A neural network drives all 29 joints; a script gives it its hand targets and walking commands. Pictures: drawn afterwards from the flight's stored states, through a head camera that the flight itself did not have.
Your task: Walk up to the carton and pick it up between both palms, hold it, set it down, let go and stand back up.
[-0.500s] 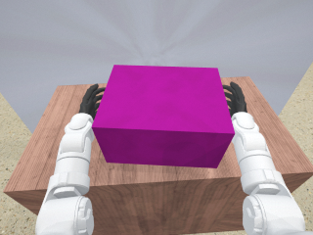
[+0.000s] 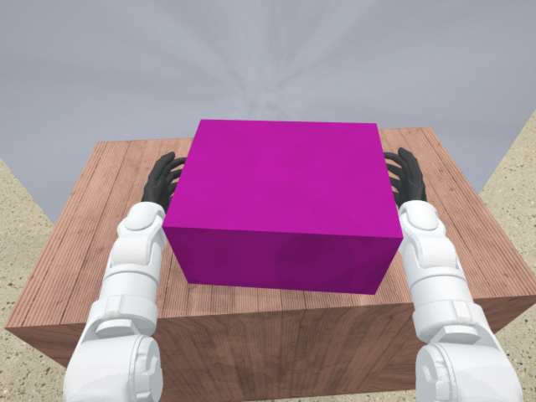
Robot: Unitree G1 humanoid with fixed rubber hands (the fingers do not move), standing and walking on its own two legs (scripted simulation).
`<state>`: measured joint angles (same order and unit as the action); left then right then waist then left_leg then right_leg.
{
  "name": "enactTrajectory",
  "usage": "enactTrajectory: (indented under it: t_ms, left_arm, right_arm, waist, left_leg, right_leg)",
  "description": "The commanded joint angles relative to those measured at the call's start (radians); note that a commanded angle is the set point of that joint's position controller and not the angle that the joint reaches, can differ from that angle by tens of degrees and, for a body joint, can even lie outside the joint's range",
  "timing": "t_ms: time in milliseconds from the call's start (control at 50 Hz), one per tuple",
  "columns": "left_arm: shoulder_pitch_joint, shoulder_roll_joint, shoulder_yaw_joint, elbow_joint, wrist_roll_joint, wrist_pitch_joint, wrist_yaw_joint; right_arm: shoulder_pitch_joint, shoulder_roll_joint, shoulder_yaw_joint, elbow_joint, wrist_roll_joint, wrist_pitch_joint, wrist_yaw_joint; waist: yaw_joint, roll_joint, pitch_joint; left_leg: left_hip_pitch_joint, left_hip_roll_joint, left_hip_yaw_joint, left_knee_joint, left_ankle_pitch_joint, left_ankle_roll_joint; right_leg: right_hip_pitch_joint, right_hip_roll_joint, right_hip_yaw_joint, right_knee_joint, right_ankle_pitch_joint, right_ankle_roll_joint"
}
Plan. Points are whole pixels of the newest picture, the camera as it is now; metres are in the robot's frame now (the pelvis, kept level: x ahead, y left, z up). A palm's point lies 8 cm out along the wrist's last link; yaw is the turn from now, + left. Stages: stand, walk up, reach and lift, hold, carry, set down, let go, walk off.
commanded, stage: set down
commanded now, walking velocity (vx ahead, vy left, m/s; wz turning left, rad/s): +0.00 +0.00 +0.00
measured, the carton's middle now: (283, 202) +0.40 -0.01 +0.09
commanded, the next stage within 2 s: none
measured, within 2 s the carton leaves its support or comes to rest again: rests again in 1.82 s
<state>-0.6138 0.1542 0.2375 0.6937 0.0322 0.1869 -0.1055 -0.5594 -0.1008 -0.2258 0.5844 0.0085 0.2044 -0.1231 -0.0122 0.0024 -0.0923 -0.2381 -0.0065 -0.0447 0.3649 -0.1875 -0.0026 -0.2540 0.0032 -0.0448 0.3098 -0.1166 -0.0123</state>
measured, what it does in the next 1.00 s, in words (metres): stands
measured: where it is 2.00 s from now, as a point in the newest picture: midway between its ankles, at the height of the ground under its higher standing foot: outside the picture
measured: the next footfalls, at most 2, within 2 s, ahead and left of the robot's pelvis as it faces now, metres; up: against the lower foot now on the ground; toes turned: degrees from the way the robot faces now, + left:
none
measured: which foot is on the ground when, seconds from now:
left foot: down 0.00-1.00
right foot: down 0.00-1.00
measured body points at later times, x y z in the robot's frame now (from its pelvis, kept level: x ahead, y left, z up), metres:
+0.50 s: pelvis +0.01 +0.00 +0.00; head +0.02 +0.01 +0.45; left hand +0.42 +0.19 +0.08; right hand +0.40 -0.20 +0.09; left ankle +0.00 +0.12 -0.75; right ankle +0.02 -0.11 -0.75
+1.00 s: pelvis +0.03 +0.01 +0.00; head +0.06 +0.02 +0.45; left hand +0.44 +0.19 +0.06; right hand +0.41 -0.20 +0.07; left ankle +0.00 +0.12 -0.75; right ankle +0.02 -0.11 -0.75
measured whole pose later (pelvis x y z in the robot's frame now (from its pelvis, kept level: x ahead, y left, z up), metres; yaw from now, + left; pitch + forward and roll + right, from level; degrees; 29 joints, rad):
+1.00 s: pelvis +0.03 +0.01 +0.00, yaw +0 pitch +6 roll -1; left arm -0.73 0.20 0.24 1.06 0.03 -0.12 -0.14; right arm -0.55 -0.03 -0.32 0.68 -0.10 0.03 -0.12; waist -0.03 -0.01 -0.05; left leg -0.24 -0.01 -0.04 0.36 -0.22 0.01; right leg -0.25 0.00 -0.04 0.30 -0.14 0.00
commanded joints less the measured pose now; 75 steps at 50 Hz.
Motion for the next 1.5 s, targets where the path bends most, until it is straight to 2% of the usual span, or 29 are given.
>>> enactTrajectory:
  t_ms: [0,60,120,160,220,240,300,360,480,600,700,760,800,840,860,900,940,960,1000,1060,1140,1240,1260,1280,1340,1400,1420,1480]
  left_arm:
    - [-0.924,-0.510,-0.339,-0.186,-0.098,-0.150,-0.131]
    - [-0.954,-0.547,-0.398,-0.219,-0.134,-0.197,-0.115]
    - [-0.961,-0.536,-0.401,-0.197,-0.132,-0.220,-0.110]
    - [-0.937,-0.527,-0.390,-0.159,-0.128,-0.225,-0.113]
    - [-0.925,-0.489,-0.337,-0.077,-0.098,-0.228,-0.127]
    - [-0.907,-0.477,-0.308,-0.055,-0.085,-0.229,-0.132]
    - [-0.922,-0.456,-0.276,-0.001,-0.073,-0.239,-0.148]
    - [-0.936,-0.455,-0.265,0.022,-0.074,-0.260,-0.152]
    - [-0.962,-0.492,-0.314,0.017,-0.096,-0.317,-0.143]
    - [-0.955,-0.482,-0.313,0.054,-0.092,-0.351,-0.143]
    - [-0.915,-0.433,-0.245,0.136,-0.056,-0.349,-0.160]
    - [-0.943,-0.443,-0.256,0.122,-0.063,-0.368,-0.161]
    - [-0.961,-0.462,-0.277,0.106,-0.069,-0.386,-0.153]
    - [-0.963,-0.475,-0.298,0.080,-0.080,-0.400,-0.146]
    - [-0.962,-0.470,-0.290,0.103,-0.078,-0.407,-0.148]
    - [-0.973,-0.468,-0.299,0.124,-0.077,-0.418,-0.145]
    - [-0.944,-0.462,-0.282,0.147,-0.066,-0.422,-0.146]
    - [-0.946,-0.451,-0.272,0.169,-0.063,-0.423,-0.150]
    - [-0.934,-0.429,-0.246,0.196,-0.048,-0.422,-0.156]
    - [-0.936,-0.408,-0.217,0.233,-0.032,-0.418,-0.165]
    - [-0.963,-0.434,-0.243,0.222,-0.044,-0.442,-0.162]
    - [-0.970,-0.435,-0.250,0.231,-0.044,-0.477,-0.152]
    - [-0.979,-0.433,-0.257,0.233,-0.048,-0.481,-0.150]
    - [-0.979,-0.439,-0.261,0.231,-0.051,-0.487,-0.150]
    - [-0.966,-0.427,-0.255,0.254,-0.038,-0.496,-0.148]
    - [-0.947,-0.415,-0.235,0.280,-0.027,-0.493,-0.153]
    - [-0.928,-0.415,-0.225,0.295,-0.018,-0.491,-0.154]
    - [-0.901,-0.413,-0.208,0.315,-0.001,-0.493,-0.154]
  right_arm:
    - [-0.806,0.660,0.375,-0.254,-0.013,-0.150,0.168]
    - [-0.815,0.690,0.413,-0.290,-0.004,-0.179,0.170]
    - [-0.795,0.699,0.427,-0.282,-0.008,-0.186,0.167]
    - [-0.770,0.687,0.408,-0.250,-0.019,-0.183,0.163]
    - [-0.755,0.669,0.367,-0.191,-0.046,-0.178,0.162]
    - [-0.746,0.670,0.357,-0.172,-0.047,-0.172,0.164]
    - [-0.739,0.664,0.319,-0.133,-0.072,-0.170,0.160]
    - [-0.776,0.678,0.324,-0.156,-0.067,-0.183,0.164]
    - [-0.771,0.702,0.344,-0.179,-0.089,-0.219,0.159]
    - [-0.742,0.704,0.323,-0.145,-0.111,-0.236,0.152]
    - [-0.699,0.690,0.284,-0.070,-0.137,-0.230,0.148]
    - [-0.719,0.708,0.289,-0.094,-0.137,-0.244,0.146]
    - [-0.728,0.719,0.296,-0.101,-0.134,-0.260,0.148]
    - [-0.736,0.726,0.320,-0.136,-0.127,-0.276,0.149]
    - [-0.734,0.727,0.317,-0.123,-0.131,-0.278,0.148]
    - [-0.731,0.716,0.292,-0.104,-0.147,-0.289,0.147]
    - [-0.717,0.718,0.297,-0.096,-0.148,-0.293,0.149]
    - [-0.710,0.709,0.278,-0.071,-0.158,-0.292,0.146]
    - [-0.694,0.701,0.261,-0.045,-0.168,-0.292,0.147]
    - [-0.677,0.687,0.219,0.008,-0.188,-0.285,0.145]
    - [-0.718,0.702,0.216,-0.012,-0.187,-0.320,0.146]
    - [-0.733,0.712,0.218,-0.012,-0.203,-0.361,0.149]
    - [-0.734,0.708,0.215,-0.012,-0.206,-0.366,0.150]
    - [-0.730,0.705,0.201,0.003,-0.209,-0.372,0.151]
    - [-0.717,0.714,0.202,0.032,-0.221,-0.387,0.150]
    - [-0.702,0.693,0.178,0.072,-0.230,-0.394,0.151]
    - [-0.690,0.682,0.163,0.089,-0.232,-0.398,0.150]
    - [-0.687,0.687,0.161,0.101,-0.236,-0.415,0.149]
  waist:
    - [-0.086,-0.028,-0.541]
    - [-0.100,-0.017,-0.638]
    - [-0.100,-0.018,-0.651]
    - [-0.110,-0.032,-0.618]
    - [-0.109,-0.036,-0.537]
    - [-0.099,-0.045,-0.506]
    - [-0.106,-0.062,-0.478]
    - [-0.092,-0.060,-0.497]
    - [-0.115,-0.049,-0.611]
    - [-0.132,-0.048,-0.615]
    - [-0.123,-0.061,-0.528]
    - [-0.126,-0.054,-0.569]
    - [-0.128,-0.022,-0.613]
    - [-0.125,-0.023,-0.661]
    - [-0.130,-0.032,-0.646]
    - [-0.140,-0.012,-0.656]
    - [-0.128,-0.026,-0.642]
    - [-0.139,-0.036,-0.610]
    - [-0.131,-0.040,-0.585]
    - [-0.141,-0.042,-0.523]
    - [-0.144,-0.006,-0.599]
    - [-0.133,0.000,-0.649]
    - [-0.142,0.001,-0.660]
    - [-0.152,0.013,-0.648]
    - [-0.142,0.012,-0.659]
    - [-0.142,0.012,-0.610]
    - [-0.152,0.011,-0.587]
    - [-0.139,0.013,-0.588]
  left_leg:
    - [-0.053,-0.054,0.056,-0.117,0.100,-0.009]
    - [-0.028,-0.055,0.051,-0.090,0.182,-0.018]
    - [-0.057,-0.060,0.050,-0.091,0.171,-0.012]
    - [-0.062,-0.054,0.048,-0.101,0.147,-0.008]
    - [-0.090,-0.054,0.054,-0.127,0.072,0.000]
    - [-0.099,-0.054,0.059,-0.134,0.049,0.004]
    - [-0.113,-0.054,0.066,-0.151,0.002,0.015]
    - [-0.129,-0.053,0.067,-0.147,0.014,0.017]
    - [-0.137,-0.052,0.055,-0.120,0.116,0.008]
    - [-0.157,-0.047,0.054,-0.114,0.128,0.005]
    - [-0.179,-0.044,0.066,-0.130,0.075,0.014]
    - [-0.185,-0.047,0.065,-0.124,0.096,0.014]
    - [-0.187,-0.049,0.062,-0.112,0.137,0.005]
    - [-0.184,-0.047,0.058,-0.095,0.196,0.001]
    - [-0.197,-0.048,0.059,-0.092,0.187,0.003]
    - [-0.208,-0.046,0.056,-0.086,0.185,-0.003]
    - [-0.210,-0.044,0.059,-0.084,0.191,0.000]
    - [-0.218,-0.044,0.060,-0.090,0.164,0.003]
    - [-0.215,-0.040,0.064,-0.100,0.150,0.006]
    - [-0.223,-0.036,0.066,-0.115,0.109,0.012]
    - [-0.213,-0.035,0.063,-0.085,0.182,-0.003]
    - [-0.213,-0.034,0.066,-0.049,0.262,-0.015]
    - [-0.219,-0.032,0.063,-0.047,0.270,-0.015]
    - [-0.213,-0.030,0.063,-0.041,0.284,-0.019]
    - [-0.223,-0.031,0.066,-0.033,0.290,-0.020]
    - [-0.215,-0.023,0.062,-0.037,0.293,-0.024]
    - [-0.202,-0.023,0.063,-0.035,0.299,-0.026]
    - [-0.200,-0.022,0.066,-0.028,0.327,-0.031]
  right_leg:
    - [0.564,-0.018,0.044,0.045,0.334,0.055]
    - [0.598,-0.018,0.046,0.067,0.448,0.055]
    - [0.618,-0.025,0.055,0.072,0.479,0.057]
    - [0.603,-0.025,0.054,0.064,0.453,0.058]
    - [0.577,-0.034,0.057,0.047,0.369,0.061]
    - [0.574,-0.035,0.059,0.041,0.341,0.062]
    - [0.560,-0.045,0.061,0.034,0.300,0.069]
    - [0.573,-0.047,0.065,0.045,0.332,0.072]
    - [0.614,-0.047,0.065,0.079,0.490,0.071]
    - [0.608,-0.049,0.064,0.092,0.524,0.072]
    - [0.601,-0.057,0.067,0.085,0.479,0.078]
    - [0.607,-0.061,0.068,0.096,0.519,0.082]
    - [0.610,-0.056,0.065,0.106,0.551,0.076]
    - [0.622,-0.052,0.065,0.124,0.637,0.077]
    - [0.619,-0.054,0.065,0.125,0.637,0.078]
    - [0.599,-0.054,0.061,0.129,0.625,0.076]
    - [0.607,-0.053,0.064,0.129,0.632,0.075]
    - [0.602,-0.055,0.063,0.125,0.618,0.078]
    - [0.598,-0.057,0.062,0.120,0.593,0.080]
    - [0.577,-0.057,0.059,0.113,0.550,0.082]
    - [0.564,-0.048,0.050,0.129,0.593,0.075]
    - [0.558,-0.045,0.044,0.149,0.651,0.074]
    - [0.557,-0.043,0.043,0.152,0.658,0.075]
    - [0.544,-0.041,0.041,0.151,0.647,0.075]
    - [0.545,-0.046,0.040,0.157,0.667,0.077]
    - [0.543,-0.043,0.037,0.150,0.646,0.074]
    - [0.529,-0.039,0.033,0.145,0.639,0.073]
    - [0.533,-0.040,0.032,0.147,0.659,0.073]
